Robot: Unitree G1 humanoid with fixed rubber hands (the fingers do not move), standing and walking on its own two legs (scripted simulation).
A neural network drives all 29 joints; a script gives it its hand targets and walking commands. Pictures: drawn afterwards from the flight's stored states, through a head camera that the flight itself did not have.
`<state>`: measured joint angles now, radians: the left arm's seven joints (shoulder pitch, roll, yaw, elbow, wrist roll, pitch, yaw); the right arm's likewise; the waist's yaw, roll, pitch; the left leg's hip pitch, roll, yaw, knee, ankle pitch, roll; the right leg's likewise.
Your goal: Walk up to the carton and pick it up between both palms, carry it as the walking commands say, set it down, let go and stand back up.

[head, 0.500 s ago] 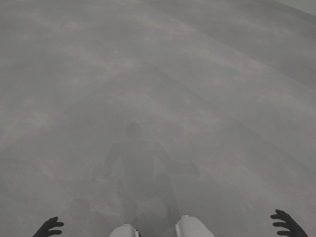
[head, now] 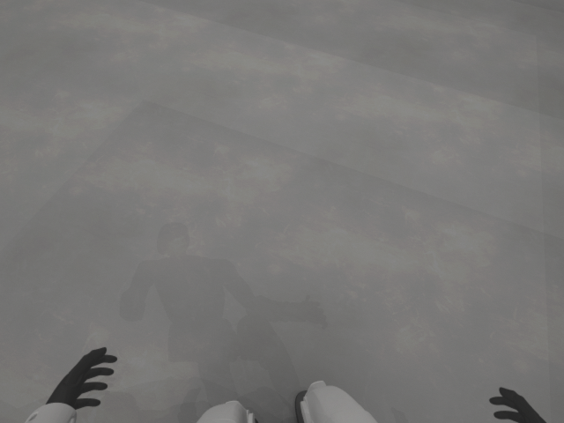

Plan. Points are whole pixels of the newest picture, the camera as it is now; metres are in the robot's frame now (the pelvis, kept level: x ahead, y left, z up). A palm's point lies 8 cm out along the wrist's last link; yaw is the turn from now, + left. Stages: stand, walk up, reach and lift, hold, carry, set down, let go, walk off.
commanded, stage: walk up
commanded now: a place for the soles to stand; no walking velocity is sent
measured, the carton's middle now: out of the picture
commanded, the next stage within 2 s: none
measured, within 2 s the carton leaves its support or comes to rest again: neither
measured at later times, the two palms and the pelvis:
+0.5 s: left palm (178, 389) +0.17 +0.16 -0.08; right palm out of the picture -0.10 -0.44 -0.08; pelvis -0.06 -0.09 +0.00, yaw -23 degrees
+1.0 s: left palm (297, 354) +0.21 -0.01 -0.07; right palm out of the picture -0.26 -0.48 -0.08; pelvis -0.09 -0.17 +0.00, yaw -47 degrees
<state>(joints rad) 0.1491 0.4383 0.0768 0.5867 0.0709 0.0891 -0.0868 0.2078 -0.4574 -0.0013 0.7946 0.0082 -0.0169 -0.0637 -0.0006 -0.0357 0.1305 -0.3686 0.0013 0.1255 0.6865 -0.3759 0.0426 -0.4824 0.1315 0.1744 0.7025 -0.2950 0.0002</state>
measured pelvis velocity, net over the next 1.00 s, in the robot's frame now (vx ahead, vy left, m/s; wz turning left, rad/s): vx -0.09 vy -0.17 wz -0.82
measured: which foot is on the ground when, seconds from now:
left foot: down 0.00-0.34, up 0.36-0.52, down 0.54-0.82, up 0.84-1.00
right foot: up 0.00-0.32, down 0.34-0.54, up 0.56-0.80, down 0.82-1.00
